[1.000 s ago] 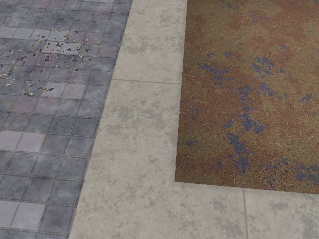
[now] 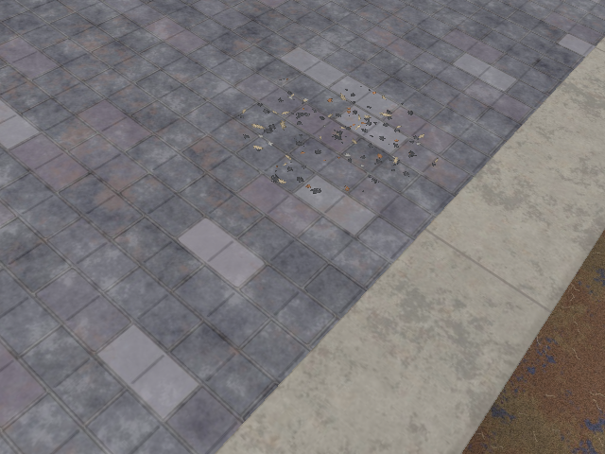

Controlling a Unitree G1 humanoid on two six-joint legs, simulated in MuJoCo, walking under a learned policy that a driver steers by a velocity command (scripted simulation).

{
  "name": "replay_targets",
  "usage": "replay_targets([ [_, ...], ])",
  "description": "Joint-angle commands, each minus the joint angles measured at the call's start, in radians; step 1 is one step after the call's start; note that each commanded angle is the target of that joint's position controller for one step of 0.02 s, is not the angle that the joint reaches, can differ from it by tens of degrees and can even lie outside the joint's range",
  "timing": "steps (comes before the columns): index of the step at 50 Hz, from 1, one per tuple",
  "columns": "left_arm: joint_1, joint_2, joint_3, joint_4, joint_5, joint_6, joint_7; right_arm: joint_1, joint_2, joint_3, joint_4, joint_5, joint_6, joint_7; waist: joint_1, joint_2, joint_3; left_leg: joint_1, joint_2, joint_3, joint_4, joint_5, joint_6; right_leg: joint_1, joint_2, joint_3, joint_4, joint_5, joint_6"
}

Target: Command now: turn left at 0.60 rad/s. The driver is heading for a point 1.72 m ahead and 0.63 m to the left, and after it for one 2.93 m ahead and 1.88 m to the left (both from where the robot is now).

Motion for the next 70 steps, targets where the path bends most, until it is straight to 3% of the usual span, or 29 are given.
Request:
replay_targets([
  [1, -0.066, 0.032, -0.002, -0.081, -0.003, -0.022, -0.008, -0.028, -0.166, -0.046, -0.072, 0.007, -0.01, -0.016, -0.001, 0.164, -0.125, 0.223, 0.202, -0.254, -0.114, 0.311, 0.155, -0.082, -0.006, 0.042, -0.116, 0.028, 0.02],
  [9, -0.043, 0.041, -0.011, -0.071, -0.014, -0.045, -0.039, -0.077, -0.203, -0.064, -0.097, 0.007, 0.019, 0.002, -0.013, 0.215, -0.126, 0.131, 0.188, -0.42, -0.081, 0.285, 0.182, 0.142, 0.037, 0.053, -0.415, -0.064, 0.005],
  [13, 0.051, 0.038, -0.011, -0.041, -0.008, -0.061, -0.049, -0.138, -0.184, -0.058, -0.117, 0.029, 0.038, 0.001, 0.046, 0.193, -0.149, 0.094, 0.121, -0.442, -0.007, 0.292, 0.113, 0.348, 0.029, 0.028, -0.747, 0.166, -0.039],
  [14, 0.076, 0.081, 0.001, -0.037, 0.001, -0.059, -0.045, -0.112, -0.151, -0.05, -0.12, 0.026, 0.04, -0.003, 0.036, 0.126, -0.172, -0.004, 0.07, -0.391, 0.073, 0.106, 0.062, 0.476, -0.082, 0.099, -0.774, 0.256, -0.079],
  [15, 0.049, 0.148, 0.008, -0.057, 0.017, -0.05, -0.034, -0.032, -0.091, -0.034, -0.114, 0.008, 0.036, 0.002, -0.03, -0.143, -0.184, -0.161, -0.076, -0.208, 0.311, -0.297, -0.005, 0.573, -0.308, 0.298, -0.757, 0.533, -0.179],
  [16, 0.052, 0.154, 0.009, -0.059, 0.047, -0.052, -0.04, -0.047, -0.186, -0.068, -0.125, 0.015, 0.026, 0.001, -0.008, -0.236, -0.133, -0.306, -0.129, -0.117, 0.514, -0.476, -0.062, 0.487, -0.441, 0.465, -0.784, 0.626, -0.339],
  [17, 0.008, 0.113, -0.004, -0.077, 0.038, -0.057, -0.037, -0.029, -0.26, -0.093, -0.099, 0.011, 0.025, 0.001, -0.023, -0.127, -0.111, -0.311, -0.063, -0.116, 0.681, -0.406, -0.094, 0.456, -0.425, 0.393, -0.78, 0.583, -0.347],
  [19, -0.043, 0.052, -0.025, -0.089, 0.01, -0.051, -0.023, -0.006, -0.222, -0.092, -0.058, 0.016, 0.045, -0.002, -0.03, -0.069, -0.078, -0.331, -0.05, -0.098, 0.772, -0.281, -0.129, 0.441, -0.293, 0.22, -0.767, 0.438, -0.262],
  [23, 0.029, 0.066, -0.032, -0.067, 0.01, -0.034, -0.003, -0.084, -0.13, -0.058, -0.095, 0.025, 0.041, -0.001, 0.032, -0.096, -0.065, -0.351, -0.033, -0.025, 0.678, -0.201, -0.166, 0.496, -0.246, 0.12, -0.774, 0.47, -0.278],
  [27, 0.037, 0.105, -0.023, -0.052, 0.002, -0.023, -0.009, -0.112, -0.087, -0.028, -0.115, 0.004, 0.032, 0.006, 0.052, -0.137, -0.111, -0.202, 0.018, 0.031, 0.405, -0.247, -0.164, 0.512, -0.268, 0.085, -0.75, 0.527, -0.29],
  [32, 0.05, 0.11, -0.034, -0.016, -0.032, -0.014, -0.023, -0.02, -0.098, -0.028, -0.071, 0.006, 0.026, 0.02, 0.011, -0.138, -0.101, 0.069, -0.009, 0.119, -0.064, 0.013, -0.096, 0.429, -0.256, 0.07, -0.678, 0.496, -0.245],
  [33, 0.105, 0.083, -0.045, 0.011, -0.032, -0.022, -0.025, -0.013, -0.122, -0.03, -0.071, 0.0, 0.024, 0.017, 0.01, -0.095, -0.102, 0.181, 0.013, 0.072, -0.163, 0.14, -0.063, 0.363, -0.233, 0.053, -0.655, 0.416, -0.18],
  [34, 0.138, 0.032, -0.065, 0.008, 0.008, -0.035, -0.034, 0.007, -0.186, -0.04, -0.081, -0.006, 0.025, 0.007, 0.037, 0.08, -0.165, 0.328, 0.175, -0.124, -0.145, 0.406, -0.017, 0.264, -0.164, -0.019, -0.525, 0.199, -0.087],
  [35, 0.13, -0.014, -0.082, -0.016, 0.023, -0.045, -0.037, -0.06, -0.201, -0.034, -0.087, -0.03, 0.023, 0.008, 0.076, 0.282, -0.158, 0.228, 0.302, -0.244, -0.106, 0.44, 0.121, 0.214, -0.087, -0.071, -0.523, -0.094, -0.022],
  [36, 0.062, 0.043, -0.072, -0.013, 0.021, -0.042, -0.03, -0.09, -0.123, -0.017, -0.101, -0.031, 0.012, 0.017, 0.026, 0.208, -0.137, 0.177, 0.275, -0.229, -0.122, 0.313, 0.169, 0.241, -0.091, -0.044, -0.488, -0.134, 0.006],
  [37, 0.048, 0.047, -0.07, -0.01, 0.014, -0.04, -0.031, -0.104, -0.095, -0.004, -0.085, -0.036, 0.001, 0.021, 0.034, 0.2, -0.12, 0.159, 0.237, -0.195, -0.126, 0.234, 0.145, 0.249, -0.087, -0.041, -0.508, -0.083, 0.006],
  [41, 0.091, 0.054, -0.077, 0.029, 0.02, -0.032, -0.03, -0.122, -0.093, 0.002, -0.061, -0.025, -0.015, 0.023, 0.048, 0.188, -0.077, 0.076, 0.141, -0.118, -0.114, 0.078, 0.049, 0.376, -0.098, -0.024, -0.651, 0.2, 0.005],
  [43, 0.105, 0.08, -0.071, 0.059, 0.011, -0.036, -0.034, -0.108, -0.08, 0.009, -0.059, -0.028, -0.011, 0.025, 0.035, 0.106, -0.034, 0.057, 0.106, -0.09, -0.116, 0.01, 0.023, 0.356, -0.092, -0.038, -0.645, 0.163, -0.014],
  [47, 0.115, 0.05, -0.078, 0.094, 0.007, -0.043, -0.027, -0.083, -0.116, -0.002, -0.041, -0.015, -0.006, 0.019, 0.022, 0.092, -0.058, 0.099, 0.096, -0.1, -0.116, -0.129, 0.052, 0.337, -0.053, -0.086, -0.606, 0.057, -0.007],
  [50, 0.054, 0.052, -0.075, 0.067, -0.016, -0.06, -0.025, -0.002, -0.179, -0.023, -0.018, 0.002, -0.003, 0.016, -0.03, 0.178, 0.051, 0.092, 0.228, -0.327, -0.262, -0.533, 0.162, 0.119, -0.024, -0.104, -0.429, -0.113, -0.045],
  [54, 0.03, 0.063, -0.069, 0.043, -0.04, -0.104, -0.052, 0.02, -0.155, -0.024, 0.0, 0.015, -0.045, 0.018, -0.023, 0.186, 0.057, 0.189, 0.316, -0.401, -0.289, -0.383, 0.204, -0.034, -0.105, -0.003, -0.307, -0.219, -0.13],
  [58, 0.214, 0.045, -0.069, 0.141, -0.02, -0.122, -0.078, -0.082, -0.159, -0.027, -0.018, 0.025, -0.038, 0.028, 0.085, 0.127, -0.041, -0.027, 0.168, -0.133, -0.179, -0.151, 0.123, 0.447, -0.005, -0.127, -0.587, 0.149, -0.117],
  [59, 0.297, 0.06, -0.06, 0.172, -0.018, -0.118, -0.075, -0.071, -0.126, -0.017, -0.016, 0.016, -0.04, 0.029, 0.114, 0.103, -0.068, -0.109, 0.133, -0.09, -0.098, -0.151, 0.096, 0.58, -0.006, -0.108, -0.585, 0.141, -0.112],
  [60, 0.396, 0.11, -0.047, 0.174, -0.015, -0.118, -0.064, -0.097, -0.066, 0.004, -0.032, 0.007, -0.047, 0.035, 0.159, -0.046, -0.066, -0.243, 0.044, 0.006, 0.161, -0.138, 0.031, 0.688, -0.156, 0.112, -0.708, 0.004, -0.165],
  [61, 0.453, 0.25, -0.018, 0.165, -0.007, -0.123, -0.068, -0.099, -0.045, 0.01, -0.089, 0.015, -0.066, 0.03, 0.163, -0.292, -0.086, -0.456, -0.066, 0.078, 0.485, -0.325, -0.03, 0.763, -0.403, 0.579, -0.898, -0.193, -0.331],
  [62, 0.392, 0.179, -0.038, 0.143, 0.003, -0.13, -0.066, -0.087, -0.125, -0.012, -0.078, 0.038, -0.078, 0.024, 0.138, -0.154, -0.038, -0.54, -0.009, -0.023, 0.653, -0.355, -0.021, 0.711, -0.434, 0.672, -0.94, -0.373, -0.374],
  [63, 0.329, 0.129, -0.053, 0.121, -0.003, -0.134, -0.062, -0.077, -0.148, -0.019, -0.07, 0.046, -0.086, 0.028, 0.107, -0.105, 0.031, -0.598, 0.036, -0.034, 0.695, -0.248, -0.001, 0.68, -0.4, 0.585, -0.939, -0.377, -0.339],
  [66, 0.264, 0.08, -0.076, 0.095, 0.007, -0.13, -0.062, -0.072, -0.127, -0.022, -0.045, 0.012, -0.092, 0.037, 0.067, -0.044, 0.046, -0.533, 0.108, 0.005, 0.618, -0.024, -0.002, 0.606, -0.279, 0.32, -0.951, -0.047, -0.257],
  [70, 0.312, 0.082, -0.078, 0.106, -0.004, -0.121, -0.062, -0.113, -0.074, -0.008, -0.059, 0.01, -0.084, 0.052, 0.073, -0.036, 0.022, -0.506, 0.099, 0.071, 0.491, 0.099, -0.046, 0.6, -0.223, 0.141, -0.953, 0.364, -0.249],
])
